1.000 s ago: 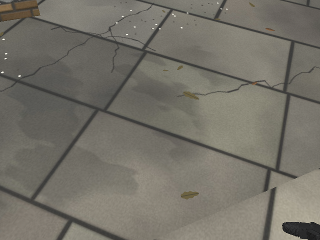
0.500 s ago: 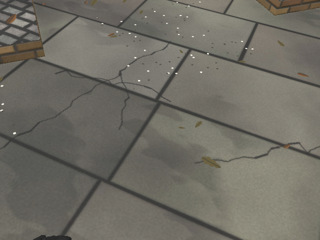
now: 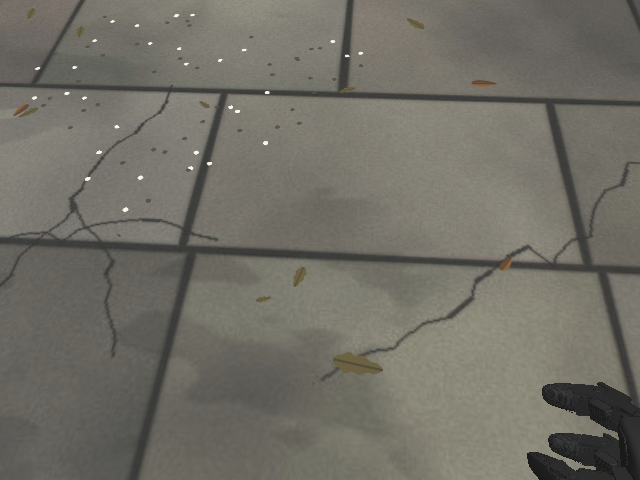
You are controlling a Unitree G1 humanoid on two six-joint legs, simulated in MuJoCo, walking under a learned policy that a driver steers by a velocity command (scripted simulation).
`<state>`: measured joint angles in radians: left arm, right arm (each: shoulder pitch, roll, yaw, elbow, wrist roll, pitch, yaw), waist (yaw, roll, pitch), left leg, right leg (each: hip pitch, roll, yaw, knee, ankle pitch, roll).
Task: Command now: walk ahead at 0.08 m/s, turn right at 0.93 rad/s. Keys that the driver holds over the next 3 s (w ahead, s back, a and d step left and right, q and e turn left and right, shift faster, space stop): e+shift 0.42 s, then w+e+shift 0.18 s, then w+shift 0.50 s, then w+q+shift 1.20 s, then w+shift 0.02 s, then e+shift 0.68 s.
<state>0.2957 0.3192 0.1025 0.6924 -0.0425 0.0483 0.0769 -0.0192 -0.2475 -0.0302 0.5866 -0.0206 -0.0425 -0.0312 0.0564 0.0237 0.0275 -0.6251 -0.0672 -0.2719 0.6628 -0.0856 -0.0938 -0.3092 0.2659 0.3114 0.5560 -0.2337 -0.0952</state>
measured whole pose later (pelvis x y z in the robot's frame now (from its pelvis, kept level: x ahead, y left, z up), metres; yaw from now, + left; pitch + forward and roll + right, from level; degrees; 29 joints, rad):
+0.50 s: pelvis +0.07 +0.05 +0.01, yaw -29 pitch +2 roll +1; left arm 0.22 0.31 0.08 0.64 -0.03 0.08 0.00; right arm 0.13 -0.30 -0.10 0.69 0.01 0.00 -0.02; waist 0.00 0.01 0.03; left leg -0.30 0.07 0.17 0.40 -0.13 0.00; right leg -0.44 -0.09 -0.03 0.85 -0.37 0.02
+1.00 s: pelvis +0.25 -0.12 -0.02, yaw -44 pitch +4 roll +4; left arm 0.57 0.23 0.03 0.84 -0.02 -0.05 0.03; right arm -0.07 -0.27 -0.05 0.61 0.04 -0.11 0.09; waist 0.11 -0.01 0.02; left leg -0.64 -0.02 0.07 0.54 -0.02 0.04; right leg 0.25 -0.07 0.13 0.19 -0.50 -0.03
